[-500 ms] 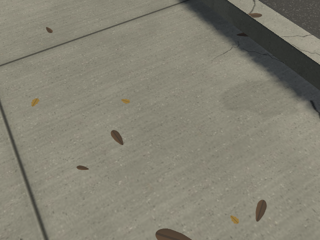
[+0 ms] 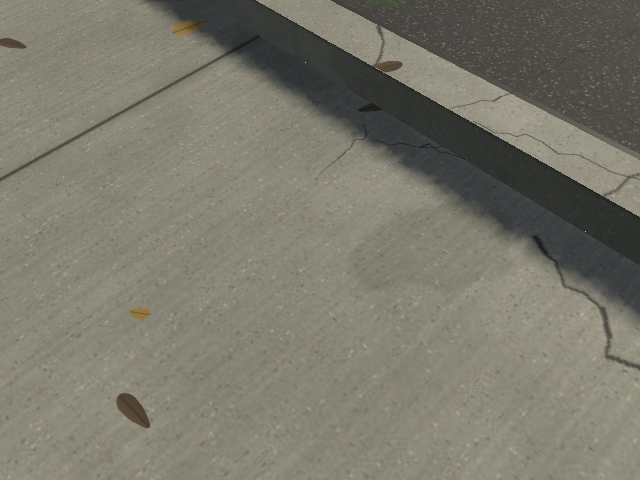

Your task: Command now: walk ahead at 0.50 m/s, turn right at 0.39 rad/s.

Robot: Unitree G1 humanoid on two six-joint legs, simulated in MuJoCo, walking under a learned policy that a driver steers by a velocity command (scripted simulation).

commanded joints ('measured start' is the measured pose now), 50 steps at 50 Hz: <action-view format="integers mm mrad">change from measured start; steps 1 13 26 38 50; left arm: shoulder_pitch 77 -56 -438 -180 -81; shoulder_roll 135 105 28 88 88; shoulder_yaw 24 -2 -53 -16 -5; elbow -21 -58 -177 -114 -32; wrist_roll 9 28 29 29 17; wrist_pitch -13 -15 2 -26 -66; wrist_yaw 12 -11 -40 4 10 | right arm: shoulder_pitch -166 177 398 336 46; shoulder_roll -56 -78 -99 -70 -15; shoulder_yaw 1 -15 -9 -20 -10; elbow -115 9 141 90 -29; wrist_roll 6 16 35 35 7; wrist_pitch -28 -59 -81 -37 15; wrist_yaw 6 -18 -20 -24 35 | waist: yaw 33 -60 -120 -37 -56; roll -107 0 30 -101 -108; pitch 24 -13 34 -70 38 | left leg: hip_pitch -26 549 598 57 -19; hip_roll -38 167 68 -30 14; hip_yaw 45 -321 -65 -49 35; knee -101 -529 -585 435 117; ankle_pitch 49 -99 305 -302 43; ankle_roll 27 244 224 137 73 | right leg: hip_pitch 47 -533 -576 -15 -87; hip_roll -274 -147 -189 -478 -377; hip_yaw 151 -7 -188 209 -256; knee -17 925 396 -38 -133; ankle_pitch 521 -37 258 -1 317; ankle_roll -99 33 120 -52 -17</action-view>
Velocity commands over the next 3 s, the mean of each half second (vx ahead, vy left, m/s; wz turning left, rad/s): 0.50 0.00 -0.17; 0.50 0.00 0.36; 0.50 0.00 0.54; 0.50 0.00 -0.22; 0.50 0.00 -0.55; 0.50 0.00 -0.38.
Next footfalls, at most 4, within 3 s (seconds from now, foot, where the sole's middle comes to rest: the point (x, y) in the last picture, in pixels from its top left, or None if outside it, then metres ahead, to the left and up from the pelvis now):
0.14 left None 0.27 0.12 -0.78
0.66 right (410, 439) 0.55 -0.09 -0.78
1.22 left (300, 338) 0.78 0.16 -0.78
1.78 right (311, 221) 1.14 0.16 -0.78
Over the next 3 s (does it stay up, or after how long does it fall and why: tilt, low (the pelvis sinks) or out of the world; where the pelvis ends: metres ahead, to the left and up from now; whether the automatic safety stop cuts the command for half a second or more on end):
stays up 1.56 0.25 0.00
